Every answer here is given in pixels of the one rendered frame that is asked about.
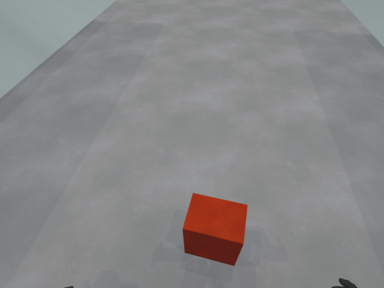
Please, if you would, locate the carton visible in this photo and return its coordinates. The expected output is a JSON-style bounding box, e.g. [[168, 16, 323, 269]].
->
[[182, 193, 248, 266]]

